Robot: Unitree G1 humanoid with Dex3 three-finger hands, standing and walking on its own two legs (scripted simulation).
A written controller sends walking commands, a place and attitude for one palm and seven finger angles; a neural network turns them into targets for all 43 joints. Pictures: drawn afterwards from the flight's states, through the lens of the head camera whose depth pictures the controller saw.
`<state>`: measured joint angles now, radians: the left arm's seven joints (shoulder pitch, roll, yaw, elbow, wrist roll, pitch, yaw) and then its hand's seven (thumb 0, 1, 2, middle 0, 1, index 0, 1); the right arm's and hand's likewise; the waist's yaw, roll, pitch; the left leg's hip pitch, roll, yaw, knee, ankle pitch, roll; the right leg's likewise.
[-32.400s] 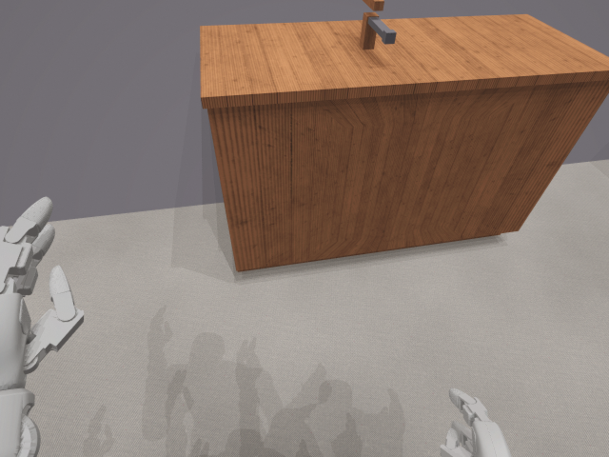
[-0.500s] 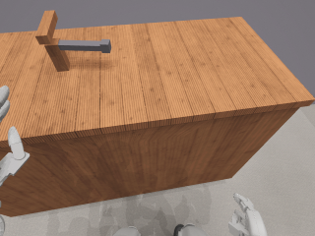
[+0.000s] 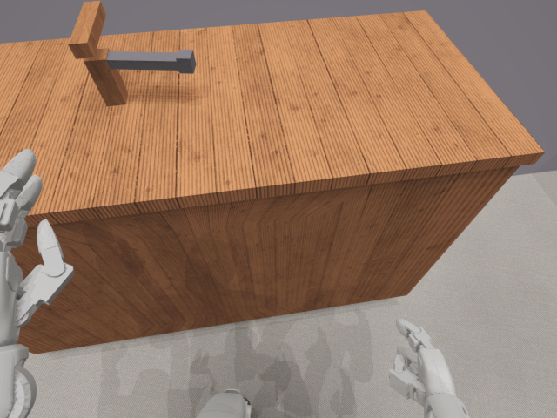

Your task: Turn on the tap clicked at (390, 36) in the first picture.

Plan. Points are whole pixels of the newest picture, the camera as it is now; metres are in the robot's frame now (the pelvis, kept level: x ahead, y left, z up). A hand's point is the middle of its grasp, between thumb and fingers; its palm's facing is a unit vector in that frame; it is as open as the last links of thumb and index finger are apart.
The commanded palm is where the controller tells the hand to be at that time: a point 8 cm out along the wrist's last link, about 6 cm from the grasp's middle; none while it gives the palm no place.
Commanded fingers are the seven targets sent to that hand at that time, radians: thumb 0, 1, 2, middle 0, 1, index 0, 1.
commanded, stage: step back with the hand held close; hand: left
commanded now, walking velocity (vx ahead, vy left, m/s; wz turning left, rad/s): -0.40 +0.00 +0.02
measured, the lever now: (186, 61) +0.63 +0.23 +0.13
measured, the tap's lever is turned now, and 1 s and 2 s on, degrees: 79 79 79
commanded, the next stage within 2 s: stop stepping back and stand still in 0.16 s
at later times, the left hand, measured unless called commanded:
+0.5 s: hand out of the picture +0.09 +0.21 +0.16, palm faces +0.37 -0.83 -0.43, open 7.4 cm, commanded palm +0.04 +0.26 +0.18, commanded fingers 0.00 0.90 0.90 -0.20 -0.30 -0.20 -0.30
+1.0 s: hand out of the picture -0.01 +0.20 +0.16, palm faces +0.44 -0.82 -0.37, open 7.4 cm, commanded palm -0.05 +0.24 +0.18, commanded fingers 0.00 0.90 0.90 -0.20 -0.30 -0.20 -0.30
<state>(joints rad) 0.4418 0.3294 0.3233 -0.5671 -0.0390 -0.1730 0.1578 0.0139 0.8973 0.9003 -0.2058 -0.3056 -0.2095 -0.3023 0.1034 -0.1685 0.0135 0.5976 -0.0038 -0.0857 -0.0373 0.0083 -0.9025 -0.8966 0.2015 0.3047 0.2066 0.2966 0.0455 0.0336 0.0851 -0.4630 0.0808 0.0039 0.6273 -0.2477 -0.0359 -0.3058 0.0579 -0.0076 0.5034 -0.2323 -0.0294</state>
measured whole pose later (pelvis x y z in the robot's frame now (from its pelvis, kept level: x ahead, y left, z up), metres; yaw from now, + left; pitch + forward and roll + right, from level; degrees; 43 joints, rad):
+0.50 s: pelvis -0.12 -0.02 +0.00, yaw +0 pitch -1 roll +3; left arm 0.51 0.36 0.32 -0.55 -0.04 -0.13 0.17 0.01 0.89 0.90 -0.21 -0.31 -0.21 -0.30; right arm 0.19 -0.20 0.00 0.61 0.01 -0.07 -0.05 0.01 -0.90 -0.90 0.20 0.30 0.21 0.30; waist -0.01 -0.03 0.08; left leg -0.37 0.01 0.03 0.83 -0.41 -0.01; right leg -0.38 0.01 -0.04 0.52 -0.14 -0.07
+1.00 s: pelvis -0.20 -0.05 +0.00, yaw +4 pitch -3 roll +3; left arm 0.50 0.33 0.30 -0.48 -0.04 -0.14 0.15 0.01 0.89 0.90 -0.21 -0.31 -0.21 -0.30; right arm 0.23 -0.22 -0.01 0.66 0.01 -0.10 -0.07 0.01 -0.90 -0.90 0.20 0.30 0.20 0.30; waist 0.00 -0.04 0.02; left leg -0.32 0.02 0.09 0.73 -0.40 0.03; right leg -0.32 -0.02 -0.03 0.54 -0.23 -0.07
